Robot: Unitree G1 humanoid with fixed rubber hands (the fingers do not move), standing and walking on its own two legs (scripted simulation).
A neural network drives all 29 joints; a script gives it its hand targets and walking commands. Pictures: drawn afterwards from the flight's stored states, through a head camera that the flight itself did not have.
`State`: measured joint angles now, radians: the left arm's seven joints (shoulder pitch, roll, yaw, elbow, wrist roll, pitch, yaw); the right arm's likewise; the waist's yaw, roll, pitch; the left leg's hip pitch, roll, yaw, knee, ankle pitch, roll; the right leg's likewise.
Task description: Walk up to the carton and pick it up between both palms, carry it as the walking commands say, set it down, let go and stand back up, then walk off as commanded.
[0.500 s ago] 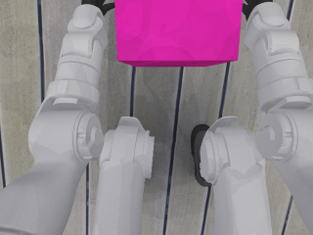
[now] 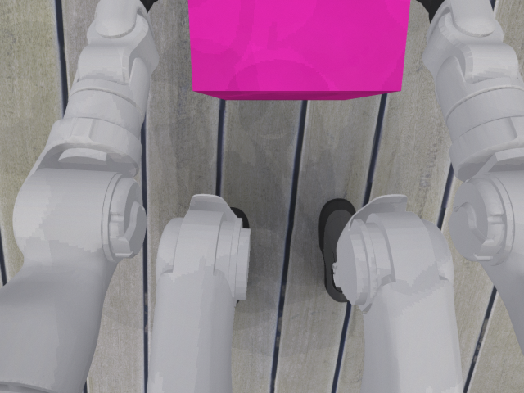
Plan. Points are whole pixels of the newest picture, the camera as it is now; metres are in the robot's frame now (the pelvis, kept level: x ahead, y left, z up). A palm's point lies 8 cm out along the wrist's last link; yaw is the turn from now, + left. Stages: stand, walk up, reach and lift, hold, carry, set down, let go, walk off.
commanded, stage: set down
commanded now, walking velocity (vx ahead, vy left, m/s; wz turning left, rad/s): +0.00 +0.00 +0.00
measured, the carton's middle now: (290, 17) +0.54 +0.00 -0.25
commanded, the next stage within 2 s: let go in 1.50 s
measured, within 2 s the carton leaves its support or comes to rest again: neither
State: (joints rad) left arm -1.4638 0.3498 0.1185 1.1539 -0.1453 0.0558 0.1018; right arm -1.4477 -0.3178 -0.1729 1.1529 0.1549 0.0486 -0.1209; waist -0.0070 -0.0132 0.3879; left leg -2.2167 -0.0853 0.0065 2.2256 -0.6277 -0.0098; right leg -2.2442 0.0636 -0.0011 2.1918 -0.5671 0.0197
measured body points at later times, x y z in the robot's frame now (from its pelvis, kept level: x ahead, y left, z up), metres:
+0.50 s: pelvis +0.01 +0.00 +0.04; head +0.36 +0.00 +0.32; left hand +0.57 +0.19 -0.10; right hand +0.56 -0.18 -0.10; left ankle +0.10 +0.11 -0.34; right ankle +0.12 -0.11 -0.34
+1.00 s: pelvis +0.02 +0.00 +0.16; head +0.35 +0.00 +0.47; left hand +0.57 +0.20 +0.05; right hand +0.56 -0.19 +0.05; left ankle +0.10 +0.11 -0.34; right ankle +0.11 -0.11 -0.34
